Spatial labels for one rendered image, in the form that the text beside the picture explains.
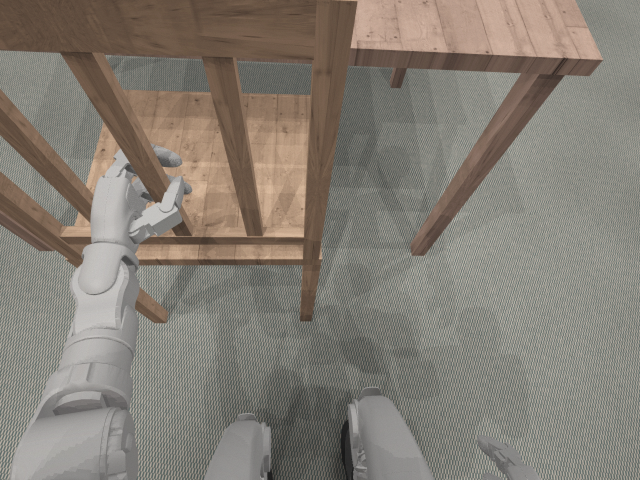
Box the left robot forearm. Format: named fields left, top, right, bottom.
left=9, top=242, right=140, bottom=480

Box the robot left hand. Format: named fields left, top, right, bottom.
left=90, top=143, right=192, bottom=254

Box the left robot upper arm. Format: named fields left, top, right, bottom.
left=15, top=407, right=139, bottom=480

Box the chair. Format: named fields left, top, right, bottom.
left=0, top=0, right=358, bottom=323

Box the robot right shin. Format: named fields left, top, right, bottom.
left=351, top=387, right=395, bottom=480

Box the robot right hand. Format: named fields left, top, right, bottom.
left=477, top=435, right=541, bottom=480

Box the robot left thigh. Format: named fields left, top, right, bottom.
left=204, top=420, right=271, bottom=480

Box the table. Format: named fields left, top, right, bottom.
left=0, top=0, right=603, bottom=256

